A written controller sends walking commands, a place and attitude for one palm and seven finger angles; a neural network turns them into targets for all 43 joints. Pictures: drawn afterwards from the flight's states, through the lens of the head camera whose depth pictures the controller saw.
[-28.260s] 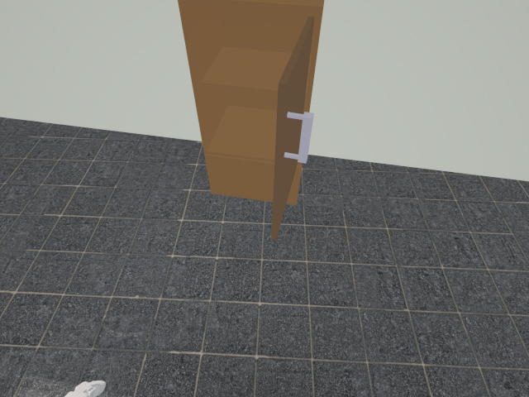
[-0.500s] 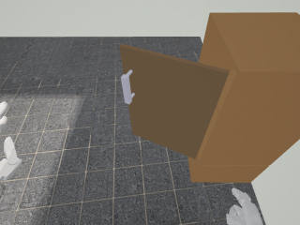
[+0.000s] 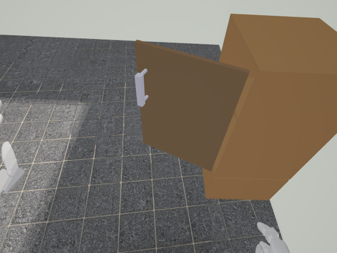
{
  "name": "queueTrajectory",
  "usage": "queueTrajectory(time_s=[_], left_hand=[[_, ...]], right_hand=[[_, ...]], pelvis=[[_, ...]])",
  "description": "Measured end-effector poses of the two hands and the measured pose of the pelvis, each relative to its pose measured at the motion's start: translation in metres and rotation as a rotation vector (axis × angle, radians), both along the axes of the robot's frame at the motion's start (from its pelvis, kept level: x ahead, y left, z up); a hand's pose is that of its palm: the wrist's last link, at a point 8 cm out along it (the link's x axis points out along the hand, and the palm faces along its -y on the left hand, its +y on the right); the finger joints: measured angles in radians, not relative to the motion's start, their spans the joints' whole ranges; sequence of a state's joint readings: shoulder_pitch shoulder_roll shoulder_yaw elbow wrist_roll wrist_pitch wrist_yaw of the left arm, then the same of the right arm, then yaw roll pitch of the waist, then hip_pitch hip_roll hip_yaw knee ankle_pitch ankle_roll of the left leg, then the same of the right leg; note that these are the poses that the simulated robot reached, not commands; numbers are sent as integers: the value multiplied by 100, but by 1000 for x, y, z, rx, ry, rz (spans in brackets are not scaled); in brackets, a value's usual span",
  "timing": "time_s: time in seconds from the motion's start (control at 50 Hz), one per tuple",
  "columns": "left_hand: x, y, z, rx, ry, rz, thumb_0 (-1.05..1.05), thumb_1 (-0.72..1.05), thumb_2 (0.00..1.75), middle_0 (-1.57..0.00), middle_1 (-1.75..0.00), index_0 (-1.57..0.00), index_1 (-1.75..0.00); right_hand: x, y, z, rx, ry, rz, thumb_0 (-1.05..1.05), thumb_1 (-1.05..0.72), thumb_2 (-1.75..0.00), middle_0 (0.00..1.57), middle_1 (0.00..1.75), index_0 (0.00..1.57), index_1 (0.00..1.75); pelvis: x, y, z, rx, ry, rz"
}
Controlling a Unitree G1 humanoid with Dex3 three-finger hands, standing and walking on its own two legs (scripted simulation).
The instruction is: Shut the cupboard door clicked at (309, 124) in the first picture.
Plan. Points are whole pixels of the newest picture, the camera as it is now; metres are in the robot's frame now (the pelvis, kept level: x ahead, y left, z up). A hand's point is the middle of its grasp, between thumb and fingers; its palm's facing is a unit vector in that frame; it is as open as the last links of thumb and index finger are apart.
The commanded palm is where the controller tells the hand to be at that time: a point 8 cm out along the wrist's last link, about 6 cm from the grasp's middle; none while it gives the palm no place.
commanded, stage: step back with the hand held close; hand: left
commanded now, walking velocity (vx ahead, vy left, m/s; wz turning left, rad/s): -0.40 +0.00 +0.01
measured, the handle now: (143, 87) +0.71 +0.14 -0.03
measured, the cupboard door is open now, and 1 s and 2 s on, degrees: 65 65 65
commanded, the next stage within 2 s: stop stepping back and stand still in 0.58 s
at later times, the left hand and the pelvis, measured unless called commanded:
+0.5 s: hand out of the picture +0.11 +0.29 +0.18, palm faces +0.47 -0.76 -0.45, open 7.5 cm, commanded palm +0.04 +0.33 +0.19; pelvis -0.07 +0.01 +0.00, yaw +5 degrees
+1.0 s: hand out of the picture -0.07 +0.35 +0.20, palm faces +0.55 -0.72 -0.42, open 7.5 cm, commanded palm -0.12 +0.37 +0.19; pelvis -0.22 +0.06 -0.01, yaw +7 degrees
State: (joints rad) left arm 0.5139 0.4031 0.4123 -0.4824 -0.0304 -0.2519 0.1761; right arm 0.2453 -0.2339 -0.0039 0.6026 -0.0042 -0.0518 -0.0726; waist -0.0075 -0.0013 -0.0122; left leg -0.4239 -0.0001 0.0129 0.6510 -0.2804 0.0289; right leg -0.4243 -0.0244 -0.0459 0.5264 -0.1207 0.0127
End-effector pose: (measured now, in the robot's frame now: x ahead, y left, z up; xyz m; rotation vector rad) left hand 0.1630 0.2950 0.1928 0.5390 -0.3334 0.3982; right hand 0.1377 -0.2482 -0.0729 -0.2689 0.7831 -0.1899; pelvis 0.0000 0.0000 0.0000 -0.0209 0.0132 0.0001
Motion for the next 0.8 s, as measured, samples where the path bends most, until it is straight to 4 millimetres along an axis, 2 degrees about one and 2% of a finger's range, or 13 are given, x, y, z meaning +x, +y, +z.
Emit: queueTrajectory(time_s=[0.08, 0.14, 0.22, 0.32, 0.4, 0.52, 0.62, 0.7, 0.8], left_hand=[[-2, 4, 1, 42, 25, -23, 1, 88, 90, -21, -30, -21, -30], [-11, 10, 4, 100, 38, -11, 1, 88, 90, -22, -30, -21, -30], [-30, 13, 3, 127, 52, 20, 1, 88, 90, -21, -30, -21, -30], [-55, 3, -2, 59, 48, 6, 2, 88, 90, -21, -30, -21, -30], [-74, 6, 2, 33, 11, -11, 2, 88, 90, -22, -30, -21, -30], [-99, 36, 6, 41, -22, 34, 1, 88, 90, -22, -30, -21, -30], [-139, 52, 16, 44, -61, 90, 2, 88, 90, -22, -30, -21, -30], [-176, 53, 5, 31, -70, 134, 1, 89, 90, -21, -30, -21, -30], [-193, 59, -5, -67, -111, 106, 1, 88, 90, -21, -30, -21, -30]], right_hand=[[-16, -2, 4, -16, 12, -33, 1, -90, -90, 20, 30, 21, 30], [-22, -3, 4, -18, 12, -29, 1, -90, -90, 20, 30, 21, 30], [-19, -3, 1, -17, -2, 14, 1, -90, -90, 20, 30, 21, 30], [-14, 2, 3, -7, -40, 54, 1, -90, -90, 20, 30, 21, 30], [-16, 12, 13, -13, -63, 64, 1, -90, -90, 20, 30, 21, 30], [-33, 34, 24, -24, -93, 76, 1, -90, -90, 20, 30, 21, 30], [-49, 54, 23, -4, -87, 142, 1, -90, -90, 20, 30, 21, 30], [-56, 65, 13, 12, -100, 194, 1, -90, -90, 20, 30, 21, 30], [-86, 80, 13, -4, -103, 185, 1, -90, -90, 20, 30, 21, 30]], pelvis=[[-8, 2, 2, -17, 5, 23], [-11, 0, 2, -27, 17, 49], [-22, -5, -2, -24, 26, 47], [-40, -5, -2, -23, 10, 50], [-53, 3, 1, -22, 3, 66], [-78, 16, 4, -66, -5, 98], [-97, 16, 5, -95, 10, 163], [-119, 20, -7, -54, 25, 109], [-141, 39, -6, -70, -41, 123]])
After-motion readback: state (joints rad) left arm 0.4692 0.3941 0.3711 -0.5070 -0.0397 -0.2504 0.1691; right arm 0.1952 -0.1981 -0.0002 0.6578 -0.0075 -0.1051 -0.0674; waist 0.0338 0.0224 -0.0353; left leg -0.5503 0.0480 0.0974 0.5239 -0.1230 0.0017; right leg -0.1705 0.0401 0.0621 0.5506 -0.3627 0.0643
